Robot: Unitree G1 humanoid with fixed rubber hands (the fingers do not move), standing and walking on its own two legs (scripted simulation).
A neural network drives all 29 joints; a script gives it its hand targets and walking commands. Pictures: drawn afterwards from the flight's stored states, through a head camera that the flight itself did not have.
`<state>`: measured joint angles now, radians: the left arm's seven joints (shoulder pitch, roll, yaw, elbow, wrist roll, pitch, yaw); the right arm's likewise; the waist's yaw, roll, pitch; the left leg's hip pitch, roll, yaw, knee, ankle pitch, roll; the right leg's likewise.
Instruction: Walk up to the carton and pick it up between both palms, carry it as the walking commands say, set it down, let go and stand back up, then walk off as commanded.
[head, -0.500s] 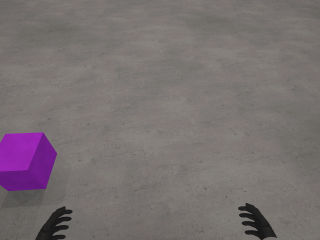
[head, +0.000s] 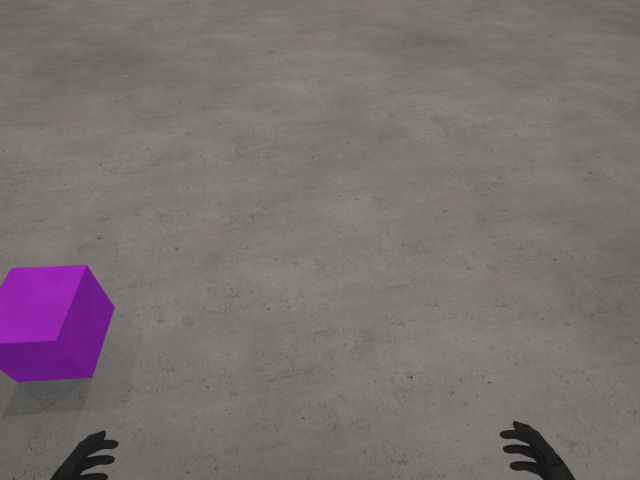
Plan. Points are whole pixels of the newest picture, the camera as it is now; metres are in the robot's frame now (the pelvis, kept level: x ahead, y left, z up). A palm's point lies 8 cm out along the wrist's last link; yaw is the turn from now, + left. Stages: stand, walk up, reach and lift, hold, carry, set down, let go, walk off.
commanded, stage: stand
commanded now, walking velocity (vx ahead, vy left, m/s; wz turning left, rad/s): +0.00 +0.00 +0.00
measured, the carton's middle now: (52, 323) +0.69 +0.80 -0.63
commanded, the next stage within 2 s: walk up in 1.14 s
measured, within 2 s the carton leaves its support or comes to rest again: neither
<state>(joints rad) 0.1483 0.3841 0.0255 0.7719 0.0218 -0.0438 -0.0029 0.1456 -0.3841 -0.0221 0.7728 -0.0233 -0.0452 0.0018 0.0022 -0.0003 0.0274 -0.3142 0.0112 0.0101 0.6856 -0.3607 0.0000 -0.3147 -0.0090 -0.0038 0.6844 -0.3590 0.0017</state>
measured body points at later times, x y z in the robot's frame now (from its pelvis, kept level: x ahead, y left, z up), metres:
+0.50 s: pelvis +0.00 +0.00 +0.02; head +0.00 +0.00 +0.47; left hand +0.13 +0.31 -0.08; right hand +0.13 -0.31 -0.08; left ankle +0.00 +0.12 -0.72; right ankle +0.00 -0.12 -0.72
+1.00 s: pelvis +0.00 +0.00 +0.03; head +0.00 +0.00 +0.48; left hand +0.11 +0.31 -0.09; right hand +0.11 -0.32 -0.09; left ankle +0.00 +0.12 -0.72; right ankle +0.00 -0.12 -0.72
